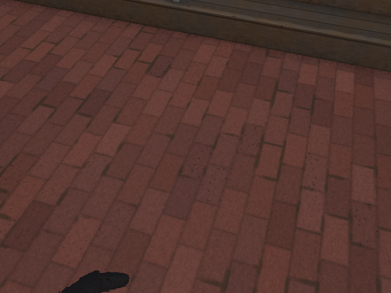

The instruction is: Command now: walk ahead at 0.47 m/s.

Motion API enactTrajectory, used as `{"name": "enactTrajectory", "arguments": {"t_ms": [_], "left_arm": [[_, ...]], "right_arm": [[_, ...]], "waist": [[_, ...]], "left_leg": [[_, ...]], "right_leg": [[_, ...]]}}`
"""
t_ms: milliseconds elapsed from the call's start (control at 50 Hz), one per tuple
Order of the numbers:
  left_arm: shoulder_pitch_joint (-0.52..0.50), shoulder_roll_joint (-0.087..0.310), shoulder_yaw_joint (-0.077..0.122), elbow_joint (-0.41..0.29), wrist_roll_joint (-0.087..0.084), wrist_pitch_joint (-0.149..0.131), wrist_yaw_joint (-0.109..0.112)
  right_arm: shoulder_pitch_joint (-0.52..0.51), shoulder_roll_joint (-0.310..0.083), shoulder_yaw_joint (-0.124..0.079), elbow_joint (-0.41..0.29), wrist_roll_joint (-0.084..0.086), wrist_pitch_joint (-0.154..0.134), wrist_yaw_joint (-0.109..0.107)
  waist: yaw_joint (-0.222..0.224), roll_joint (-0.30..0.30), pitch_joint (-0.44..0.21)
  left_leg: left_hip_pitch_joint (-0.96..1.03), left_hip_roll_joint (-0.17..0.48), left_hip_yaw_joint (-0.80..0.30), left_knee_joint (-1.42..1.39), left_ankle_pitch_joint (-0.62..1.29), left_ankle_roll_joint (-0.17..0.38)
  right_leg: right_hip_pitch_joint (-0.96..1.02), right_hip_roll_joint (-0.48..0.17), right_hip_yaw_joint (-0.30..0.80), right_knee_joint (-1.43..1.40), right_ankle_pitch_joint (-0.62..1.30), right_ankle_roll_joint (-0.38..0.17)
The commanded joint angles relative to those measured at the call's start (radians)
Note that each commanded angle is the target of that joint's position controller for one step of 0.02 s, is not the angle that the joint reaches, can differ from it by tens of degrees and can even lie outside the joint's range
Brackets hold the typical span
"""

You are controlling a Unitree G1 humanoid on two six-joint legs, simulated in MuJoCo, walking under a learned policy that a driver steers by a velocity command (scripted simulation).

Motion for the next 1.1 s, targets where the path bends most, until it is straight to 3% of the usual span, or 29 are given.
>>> {"name": "enactTrajectory", "arguments": {"t_ms": [20, 60, 100, 120, 140, 160, 180, 200, 220, 260, 320, 380, 400, 460, 520, 560, 580, 600, 620, 640, 660, 720, 820, 940, 980, 1020, 1060, 1080, 1100], "left_arm": [[-0.178, 0.089, 0.025, -0.115, -0.007, -0.001, 0.006], [-0.170, 0.110, 0.036, -0.119, -0.019, -0.003, 0.020], [-0.023, 0.155, 0.057, -0.075, -0.039, -0.014, 0.036], [0.200, 0.173, 0.066, -0.007, -0.039, -0.019, 0.046], [0.436, 0.197, 0.068, 0.058, -0.046, -0.026, 0.051], [0.489, 0.311, 0.116, 0.076, -0.089, 0.003, 0.068], [0.382, 0.275, 0.097, 0.064, -0.089, -0.004, 0.077], [0.267, 0.234, 0.087, 0.034, -0.068, -0.007, 0.086], [0.231, 0.183, 0.071, 0.032, -0.055, -0.013, 0.079], [0.187, 0.122, 0.053, 0.022, -0.046, -0.022, 0.075], [0.177, 0.182, 0.069, 0.011, -0.064, -0.026, 0.083], [0.208, 0.227, 0.085, 0.005, -0.066, -0.023, 0.095], [0.248, 0.243, 0.091, 0.012, -0.073, -0.021, 0.097], [0.322, 0.259, 0.098, 0.020, -0.094, -0.012, 0.098], [0.348, 0.250, 0.102, 0.015, -0.085, 0.008, 0.102], [0.348, 0.200, 0.089, -0.001, -0.068, 0.015, 0.099], [0.341, 0.132, 0.066, -0.032, -0.049, 0.009, 0.093], [0.473, 0.093, 0.047, -0.064, -0.073, -0.006, 0.089], [0.450, 0.189, 0.066, -0.046, -0.088, -0.006, 0.091], [0.342, 0.238, 0.083, -0.063, -0.085, 0.001, 0.091], [0.275, 0.236, 0.086, -0.081, -0.074, 0.007, 0.091], [0.249, 0.185, 0.088, -0.106, -0.075, 0.026, 0.079], [0.171, 0.149, 0.078, -0.128, -0.068, 0.046, 0.079], [-0.009, 0.133, 0.067, -0.170, -0.073, 0.034, 0.039], [-0.035, 0.147, 0.074, -0.187, -0.069, 0.034, 0.029], [0.016, 0.181, 0.095, -0.187, -0.058, 0.036, 0.026], [0.271, 0.266, 0.145, -0.117, -0.054, 0.040, 0.039], [0.353, 0.359, 0.165, -0.111, -0.060, 0.047, 0.065], [0.293, 0.435, 0.158, -0.165, -0.040, 0.036, 0.063]], "right_arm": [[0.023, -0.178, -0.038, 0.004, 0.008, -0.018, 0.013], [0.026, -0.205, -0.045, 0.014, -0.008, -0.016, 0.008], [0.029, -0.249, -0.059, 0.012, -0.021, -0.007, 0.000], [0.019, -0.228, -0.050, -0.002, -0.034, -0.008, -0.008], [0.200, -0.119, -0.008, -0.027, -0.053, -0.015, -0.017], [-0.026, -0.138, -0.033, -0.039, 0.095, -0.017, -0.058], [-0.122, -0.191, -0.047, -0.111, 0.114, -0.039, -0.060], [-0.215, -0.192, -0.047, -0.151, 0.118, -0.053, -0.066], [-0.243, -0.193, -0.049, -0.183, 0.099, -0.056, -0.071], [-0.208, -0.180, -0.058, -0.200, 0.076, -0.036, -0.068], [-0.243, -0.157, -0.055, -0.253, 0.057, -0.004, -0.069], [-0.377, -0.129, -0.038, -0.296, 0.035, -0.004, -0.073], [-0.431, -0.122, -0.035, -0.306, 0.041, -0.005, -0.072], [-0.502, -0.176, -0.049, -0.327, 0.077, -0.003, -0.070], [-0.503, -0.225, -0.073, -0.336, 0.079, -0.013, -0.060], [-0.361, -0.261, -0.101, -0.308, 0.067, -0.022, -0.061], [-0.192, -0.323, -0.119, -0.298, 0.049, -0.023, -0.068], [-0.122, -0.390, -0.136, -0.260, 0.043, -0.008, -0.065], [-0.125, -0.301, -0.122, -0.278, 0.053, -0.001, -0.065], [-0.162, -0.246, -0.107, -0.289, 0.054, 0.006, -0.072], [-0.213, -0.230, -0.099, -0.291, 0.047, 0.013, -0.074], [-0.282, -0.185, -0.088, -0.263, 0.045, 0.014, -0.070], [-0.274, -0.235, -0.111, -0.198, 0.055, 0.004, -0.074], [-0.229, -0.302, -0.134, -0.151, 0.072, 0.022, -0.081], [-0.233, -0.322, -0.141, -0.142, 0.082, 0.035, -0.084], [-0.244, -0.347, -0.151, -0.139, 0.097, 0.047, -0.090], [-0.244, -0.322, -0.144, -0.148, 0.105, 0.051, -0.094], [-0.210, -0.227, -0.114, -0.187, 0.047, 0.047, -0.088], [-0.129, -0.191, -0.085, -0.225, 0.036, 0.027, -0.078]], "waist": [[0.042, 0.107, 0.156], [0.070, 0.126, 0.115], [0.134, 0.109, 0.028], [0.195, 0.065, -0.084], [0.187, -0.104, -0.368], [0.267, -0.145, -0.272], [0.211, -0.072, -0.154], [0.168, -0.036, -0.053], [0.125, 0.000, 0.011], [0.055, -0.008, 0.033], [0.022, 0.010, 0.098], [0.062, 0.014, 0.107], [0.095, -0.005, 0.095], [0.132, -0.034, 0.074], [0.125, -0.050, 0.053], [0.056, -0.060, -0.019], [-0.014, 0.040, -0.165], [0.040, 0.384, -0.278], [0.008, 0.283, -0.240], [-0.018, 0.167, -0.123], [0.000, 0.093, -0.052], [0.067, 0.136, 0.071], [0.072, 0.084, 0.106], [0.014, 0.085, 0.137], [0.019, 0.093, 0.155], [0.059, 0.122, 0.107], [0.187, 0.076, -0.029], [0.176, -0.145, -0.114], [0.104, -0.306, -0.312]], "left_leg": [[-0.044, 0.287, -0.095, -0.021, 0.709, 0.161], [-0.019, 0.280, -0.057, 0.044, 0.985, 0.132], [-0.067, 0.231, 0.034, 0.245, 1.224, 0.051], [-0.224, 0.198, 0.036, 0.474, 1.111, -0.002], [-0.610, 0.068, -0.014, 0.798, 0.673, -0.096], [-0.755, -0.080, -0.024, 1.273, -0.125, -0.125], [-0.868, 0.008, -0.159, 1.380, -0.118, -0.091], [-0.871, 0.057, -0.153, 1.334, -0.021, -0.065], [-0.858, 0.085, -0.120, 1.298, 0.013, -0.060], [-0.776, 0.137, -0.116, 1.237, 0.039, -0.052], [-0.805, 0.174, -0.093, 1.063, 0.090, -0.084], [-0.623, 0.124, -0.042, 0.689, 0.323, -0.118], [-0.577, 0.097, -0.041, 0.597, 0.390, -0.128], [-0.561, 0.070, -0.089, 0.434, 0.429, -0.142], [-0.524, 0.059, -0.111, 0.333, 0.325, -0.110], [-0.300, 0.076, -0.100, 0.288, 0.265, -0.044], [-0.027, 0.270, -0.269, 0.321, 0.261, 0.033], [0.267, 0.487, -0.727, 0.231, 0.070, 0.206], [0.243, 0.489, -0.821, 0.183, -0.126, 0.208], [0.138, 0.443, -0.655, 0.175, -0.109, 0.165], [0.008, 0.396, -0.518, 0.164, 0.026, 0.142], [-0.222, 0.302, -0.289, 0.079, 0.186, 0.115], [-0.230, 0.316, -0.114, 0.016, 0.362, 0.134], [-0.152, 0.314, 0.039, 0.028, 0.353, 0.089], [-0.121, 0.320, 0.078, 0.084, 0.505, 0.069], [-0.094, 0.309, 0.119, 0.224, 0.816, 0.039], [-0.205, 0.230, 0.173, 0.584, 0.855, -0.026], [-0.520, 0.150, 0.171, 0.936, 0.128, -0.091], [-0.787, -0.008, -0.001, 1.263, -0.380, -0.140]], "right_leg": [[0.040, 0.035, -0.023, -0.137, 0.005, -0.041], [0.172, 0.083, -0.065, -0.148, -0.016, -0.061], [0.469, 0.133, -0.093, -0.166, 0.037, -0.087], [0.775, 0.086, -0.003, -0.091, 0.071, -0.135], [1.357, -0.121, 0.360, -0.102, -0.001, -0.343], [1.227, -0.331, 0.813, -0.363, 0.108, -0.402], [1.094, -0.280, 0.750, -0.411, 0.017, -0.324], [0.902, -0.244, 0.604, -0.449, 0.028, -0.278], [0.766, -0.207, 0.498, -0.489, 0.095, -0.270], [0.600, -0.146, 0.397, -0.548, 0.028, -0.259], [0.437, -0.110, 0.338, -0.605, -0.030, -0.256], [0.276, -0.010, 0.214, -0.583, 0.016, -0.205], [0.283, -0.006, 0.216, -0.569, 0.010, -0.195], [0.421, -0.059, 0.309, -0.508, -0.081, -0.177], [0.553, -0.094, 0.412, -0.370, -0.136, -0.140], [0.523, -0.019, 0.388, -0.183, -0.085, -0.089], [0.381, 0.043, 0.296, 0.109, -0.232, -0.044], [0.034, 0.140, 0.169, 0.421, -0.581, 0.014], [-0.086, 0.063, 0.201, 0.578, -0.536, 0.033], [-0.119, 0.032, 0.188, 0.627, -0.427, 0.047], [-0.084, 0.000, 0.165, 0.614, -0.349, 0.055], [0.011, -0.054, 0.148, 0.519, -0.286, 0.065], [-0.005, -0.069, 0.140, 0.322, -0.164, 0.086], [0.073, -0.057, 0.057, 0.006, -0.022, 0.047], [0.115, -0.034, 0.020, -0.065, -0.073, 0.027], [0.235, 0.029, -0.038, -0.118, -0.143, -0.006], [0.610, 0.114, -0.057, -0.254, 0.020, -0.068], [0.910, -0.102, 0.231, -0.205, 0.425, -0.147], [1.121, -0.360, 0.749, -0.293, 0.535, -0.398]]}}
